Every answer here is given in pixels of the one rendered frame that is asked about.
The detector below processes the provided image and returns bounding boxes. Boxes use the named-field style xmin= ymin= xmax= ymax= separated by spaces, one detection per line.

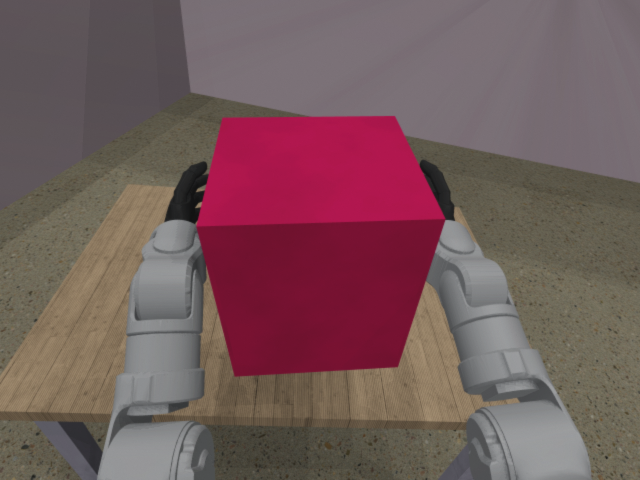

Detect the robot right upper arm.
xmin=466 ymin=400 xmax=592 ymax=480

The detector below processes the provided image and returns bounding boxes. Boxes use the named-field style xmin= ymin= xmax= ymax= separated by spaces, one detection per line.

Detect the left robot hand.
xmin=164 ymin=161 xmax=209 ymax=224

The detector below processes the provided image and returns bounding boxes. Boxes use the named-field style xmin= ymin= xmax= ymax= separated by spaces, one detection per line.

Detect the robot left upper arm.
xmin=99 ymin=420 xmax=215 ymax=480

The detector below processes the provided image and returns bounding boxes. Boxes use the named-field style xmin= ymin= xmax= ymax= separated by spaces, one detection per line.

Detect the right robot forearm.
xmin=426 ymin=220 xmax=591 ymax=476

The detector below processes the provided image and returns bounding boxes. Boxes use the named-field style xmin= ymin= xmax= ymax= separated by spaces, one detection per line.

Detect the left robot forearm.
xmin=97 ymin=220 xmax=207 ymax=480

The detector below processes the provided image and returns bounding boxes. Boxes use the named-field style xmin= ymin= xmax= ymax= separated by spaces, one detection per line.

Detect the table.
xmin=0 ymin=184 xmax=532 ymax=480

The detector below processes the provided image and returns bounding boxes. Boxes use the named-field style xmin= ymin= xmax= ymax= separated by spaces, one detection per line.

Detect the right robot hand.
xmin=420 ymin=160 xmax=455 ymax=221

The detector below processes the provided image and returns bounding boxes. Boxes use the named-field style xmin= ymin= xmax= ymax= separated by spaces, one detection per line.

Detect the carton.
xmin=196 ymin=116 xmax=446 ymax=377

